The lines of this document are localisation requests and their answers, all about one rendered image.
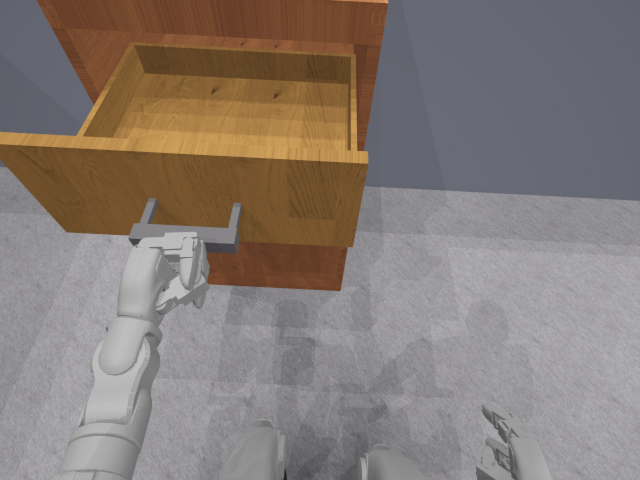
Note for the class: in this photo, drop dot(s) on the left robot thigh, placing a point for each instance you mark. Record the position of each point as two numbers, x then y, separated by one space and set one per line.
259 454

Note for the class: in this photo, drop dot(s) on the robot right hand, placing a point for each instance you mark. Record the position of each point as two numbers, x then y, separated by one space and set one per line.
522 460

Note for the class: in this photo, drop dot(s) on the robot left hand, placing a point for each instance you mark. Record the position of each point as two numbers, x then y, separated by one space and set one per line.
147 272

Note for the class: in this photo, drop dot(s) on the handle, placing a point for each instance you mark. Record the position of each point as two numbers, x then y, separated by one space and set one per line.
217 240

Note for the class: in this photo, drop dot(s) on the right robot thigh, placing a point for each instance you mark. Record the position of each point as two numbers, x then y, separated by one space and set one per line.
386 465

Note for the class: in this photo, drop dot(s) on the cabinet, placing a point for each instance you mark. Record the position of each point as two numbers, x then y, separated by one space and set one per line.
96 33

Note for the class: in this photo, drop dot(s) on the robot thigh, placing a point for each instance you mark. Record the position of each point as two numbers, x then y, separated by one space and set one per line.
259 454
386 465

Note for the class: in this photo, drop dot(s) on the drawer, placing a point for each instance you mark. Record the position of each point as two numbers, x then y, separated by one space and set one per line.
200 128

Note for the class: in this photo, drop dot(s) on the left robot forearm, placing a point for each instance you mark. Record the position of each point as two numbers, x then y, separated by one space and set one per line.
110 431

